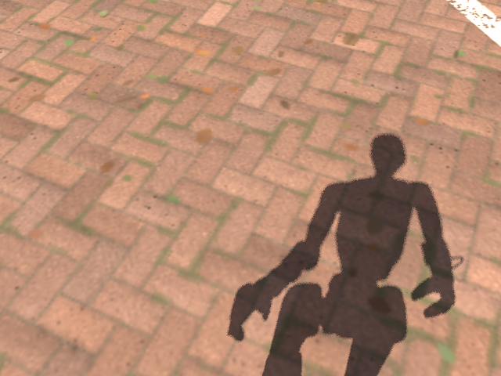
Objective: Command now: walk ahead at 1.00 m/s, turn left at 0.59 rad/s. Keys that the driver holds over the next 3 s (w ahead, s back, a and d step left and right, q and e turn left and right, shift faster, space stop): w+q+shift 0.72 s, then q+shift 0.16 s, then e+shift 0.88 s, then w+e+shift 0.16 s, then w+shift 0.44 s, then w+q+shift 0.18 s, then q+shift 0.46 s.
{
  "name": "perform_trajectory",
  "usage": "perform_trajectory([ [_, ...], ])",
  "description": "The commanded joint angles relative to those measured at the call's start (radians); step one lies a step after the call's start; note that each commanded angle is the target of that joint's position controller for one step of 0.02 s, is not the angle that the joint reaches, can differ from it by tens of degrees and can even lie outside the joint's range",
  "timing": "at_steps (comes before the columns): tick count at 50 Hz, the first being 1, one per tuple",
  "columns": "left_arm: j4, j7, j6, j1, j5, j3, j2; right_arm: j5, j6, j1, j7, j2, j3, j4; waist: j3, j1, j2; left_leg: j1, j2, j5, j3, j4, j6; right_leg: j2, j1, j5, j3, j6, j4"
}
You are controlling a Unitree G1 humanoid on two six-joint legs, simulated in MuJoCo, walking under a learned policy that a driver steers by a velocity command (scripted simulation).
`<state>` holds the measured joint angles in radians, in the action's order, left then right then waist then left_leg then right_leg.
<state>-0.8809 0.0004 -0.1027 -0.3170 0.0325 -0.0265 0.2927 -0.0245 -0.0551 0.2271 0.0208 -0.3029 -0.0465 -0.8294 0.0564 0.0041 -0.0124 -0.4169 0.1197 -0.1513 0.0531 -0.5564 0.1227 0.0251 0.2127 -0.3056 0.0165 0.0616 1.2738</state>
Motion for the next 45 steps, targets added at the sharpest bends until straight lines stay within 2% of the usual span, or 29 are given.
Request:
perform_trajectory([
  [1,0.164,0.006,-0.026,0.106,0.028,0.006,0.077,0.012,-0.006,0.177,-0.011,-0.09,-0.037,-0.025,-0.066,0.011,-0.046,0.39,-0.265,-0.112,-0.547,0.329,0.187,-0.1,0.474,0.026,0.069,-0.02,0.03],
  [2,0.176,0.013,-0.006,0.091,0.041,0.013,0.066,0.015,-0.011,0.171,-0.015,-0.084,-0.031,-0.03,-0.044,-0.026,-0.012,0.306,-0.241,-0.098,-0.518,0.348,0.194,-0.111,0.444,0.003,0.066,-0.042,-0.019],
  [4,0.214,0.02,0.024,0.141,0.046,0.022,0.058,0.026,-0.028,0.181,-0.013,-0.102,-0.035,-0.03,0.01,-0.041,0.013,0.18,-0.21,-0.097,-0.477,0.399,0.206,-0.133,0.439,-0.031,0.04,-0.078,-0.142],
  [7,0.299,0.035,0.022,0.34,0.024,0.042,0.05,0.021,-0.041,0.182,-0.008,-0.126,-0.05,-0.009,0.089,-0.001,0.03,0.022,-0.146,-0.001,-0.415,0.477,0.178,-0.117,0.355,0.213,-0.021,-0.114,-0.448],
  [10,0.324,0.038,0.017,0.405,0.003,0.048,0.04,0.039,-0.045,0.232,0.003,-0.153,-0.067,-0.012,0.041,0.053,0.054,0.077,-0.141,0.247,-0.404,0.453,0.118,-0.07,0.215,0.447,-0.035,-0.101,-0.631],
  [12,0.343,0.029,0.016,0.435,-0.001,0.042,0.06,0.04,-0.041,0.258,-0.002,-0.162,-0.073,-0.015,0.019,0.075,0.062,0.206,-0.161,0.359,-0.421,0.396,0.096,-0.053,0.207,0.441,-0.022,-0.086,-0.704],
  [14,0.335,0.016,0.012,0.381,0.001,0.027,0.092,0.036,-0.033,0.254,-0.015,-0.178,-0.078,-0.013,-0.037,0.047,0.063,0.302,-0.163,0.558,-0.429,0.259,0.056,-0.017,0.1,0.356,-0.014,-0.068,-0.781],
  [15,0.304,0.003,0.008,0.268,-0.002,0.007,0.134,0.028,-0.032,0.244,-0.016,-0.211,-0.085,-0.01,-0.123,-0.005,0.057,0.329,-0.155,0.687,-0.419,0.099,0.035,0.009,-0.031,0.261,-0.015,-0.055,-0.773],
  [16,0.261,-0.014,0.003,0.089,-0.003,-0.013,0.168,0.024,-0.034,0.198,-0.013,-0.238,-0.091,0.002,-0.216,-0.11,0.053,0.259,-0.124,0.659,-0.404,-0.126,0.016,-0.024,-0.235,0.204,-0.001,-0.042,-0.767],
  [17,0.23,-0.038,0.001,-0.13,0.016,-0.042,0.235,0.019,-0.045,0.162,-0.009,-0.169,-0.072,0.028,-0.349,-0.202,0.006,0.115,-0.083,0.448,-0.359,-0.422,0.013,-0.184,-0.478,-0.065,0.141,-0.015,-0.731],
  [18,0.223,-0.038,0.002,-0.162,0.063,-0.06,0.301,0.067,-0.046,0.28,-0.018,0.017,-0.027,0.068,-0.502,-0.111,-0.299,-0.204,0.026,-0.375,-0.242,-0.761,-0.011,-0.526,-0.752,-0.315,0.645,0.082,-0.851],
  [19,0.223,-0.029,0.015,-0.101,0.035,-0.073,0.278,0.051,-0.031,0.248,-0.025,-0.062,-0.02,0.088,-0.497,-0.096,-0.315,-0.333,-0.046,-0.306,-0.187,-0.877,0.006,-0.53,-0.679,-0.487,0.88,0.12,-0.975],
  [20,0.235,-0.026,0.018,-0.007,0.028,-0.052,0.162,0.026,-0.018,0.122,-0.024,-0.112,-0.032,0.079,-0.295,-0.103,-0.163,-0.377,-0.109,-0.189,-0.16,-0.853,0.005,-0.451,-0.51,-0.456,0.678,0.093,-0.998],
  [21,0.219,-0.019,0.018,0.027,0.026,-0.039,0.105,0.011,-0.01,0.065,-0.012,-0.111,-0.033,0.085,-0.182,-0.092,-0.059,-0.362,-0.143,-0.133,-0.144,-0.805,-0.003,-0.406,-0.378,-0.249,0.501,0.079,-0.993],
  [22,0.195,-0.019,0.017,0.014,0.03,-0.035,0.088,0.002,0.001,0.026,0.003,-0.094,-0.032,0.092,-0.127,-0.081,-0.034,-0.344,-0.169,-0.127,-0.14,-0.78,-0.01,-0.368,-0.296,-0.081,0.374,0.063,-1.004],
  [23,0.163,-0.019,0.01,-0.014,0.024,-0.029,0.073,-0.007,0.016,0.02,0.018,-0.063,-0.027,0.109,-0.088,-0.056,-0.059,-0.328,-0.187,-0.131,-0.138,-0.767,-0.016,-0.345,-0.227,0.001,0.282,0.053,-1.02],
  [26,0.097,0.003,-0.015,-0.049,-0.012,-0.022,0.032,-0.01,0.052,-0.076,0.04,-0.004,-0.004,0.182,-0.029,-0.015,-0.084,-0.39,-0.232,-0.112,-0.115,-0.737,-0.021,-0.331,-0.172,0.228,0.091,0.02,-1.066],
  [29,0.088,0.005,-0.032,0.01,-0.012,-0.026,0.057,-0.009,0.054,-0.169,0.062,-0.011,0.011,0.254,0.019,0.029,-0.09,-0.359,-0.233,0.062,-0.075,-0.586,-0.021,-0.284,-0.085,0.373,-0.109,-0.005,-1.131],
  [31,0.076,0.002,-0.036,0.003,-0.011,-0.032,0.087,-0.007,0.053,-0.237,0.078,-0.025,0.018,0.277,0.061,0.027,-0.042,-0.275,-0.209,0.16,0.005,-0.394,-0.004,-0.245,-0.06,0.445,-0.216,-0.021,-1.178],
  [33,0.059,-0.003,-0.034,-0.04,-0.009,-0.039,0.127,-0.008,0.05,-0.287,0.086,-0.026,0.023,0.285,0.083,0.017,-0.02,-0.179,-0.159,0.188,0.09,-0.258,0.031,-0.232,-0.099,0.686,-0.29,-0.034,-1.166],
  [35,0.059,-0.015,-0.017,-0.088,-0.009,-0.05,0.181,-0.005,0.045,-0.243,0.078,-0.054,0.015,0.261,0.025,0.047,-0.055,-0.079,-0.078,0.133,0.149,-0.217,0.063,-0.246,-0.216,1.146,-0.311,-0.046,-1.021],
  [37,0.078,-0.027,0.019,-0.057,-0.007,-0.067,0.243,-0.009,0.036,-0.009,0.058,-0.106,-0.01,0.193,-0.1,0.176,-0.084,0.173,-0.012,0.042,0.134,-0.192,0.096,-0.285,-0.219,1.365,-0.294,-0.04,-0.668],
  [38,0.098,-0.026,0.032,-0.025,-0.011,-0.068,0.239,-0.015,0.027,0.202,0.039,-0.143,-0.035,0.122,-0.193,0.254,-0.055,0.426,0.006,0.082,0.077,-0.105,0.129,-0.289,-0.114,1.256,-0.271,-0.042,-0.366],
  [39,0.096,-0.011,0.033,-0.049,-0.005,-0.061,0.184,-0.012,0.029,0.217,0.006,-0.179,-0.059,0.086,-0.177,0.202,0.07,0.601,-0.053,0.096,-0.052,-0.036,0.14,-0.161,0.12,0.385,-0.259,-0.075,-0.032],
  [40,0.18,-0.007,0.032,-0.152,-0.005,-0.041,0.092,-0.029,0.049,0.133,-0.004,-0.326,-0.089,0.135,-0.257,0.059,0.279,0.858,-0.344,0.63,-0.522,-0.076,0.295,-0.014,0.498,-0.298,-0.205,-0.143,0.421],
  [41,0.242,-0.015,0.02,-0.054,-0.014,-0.04,0.153,-0.004,0.06,0.191,-0.011,-0.336,-0.106,0.178,-0.442,0.137,0.103,0.917,-0.406,0.619,-0.717,0.058,0.38,-0.027,0.597,-0.221,0.004,-0.139,0.472],
  [43,0.253,-0.018,0.007,0.023,-0.014,-0.022,0.131,0.016,0.054,0.101,-0.029,-0.256,-0.091,0.155,-0.175,0.04,-0.049,0.582,-0.353,0.589,-0.605,0.18,0.306,-0.105,0.572,-0.123,0.036,-0.126,0.253],
  [44,0.245,-0.019,0.022,0.023,0.001,-0.021,0.125,0.023,0.049,0.057,-0.036,-0.216,-0.078,0.155,-0.089,-0.008,-0.075,0.422,-0.304,0.629,-0.526,0.201,0.274,-0.13,0.514,-0.136,0.039,-0.134,0.178],
  [45,0.223,-0.021,0.049,-0.028,0.014,-0.023,0.127,0.028,0.04,0.018,-0.039,-0.164,-0.059,0.165,-0.065,-0.049,-0.099,0.301,-0.295,0.744,-0.441,0.21,0.247,-0.155,0.426,-0.126,0.027,-0.14,0.11],
])
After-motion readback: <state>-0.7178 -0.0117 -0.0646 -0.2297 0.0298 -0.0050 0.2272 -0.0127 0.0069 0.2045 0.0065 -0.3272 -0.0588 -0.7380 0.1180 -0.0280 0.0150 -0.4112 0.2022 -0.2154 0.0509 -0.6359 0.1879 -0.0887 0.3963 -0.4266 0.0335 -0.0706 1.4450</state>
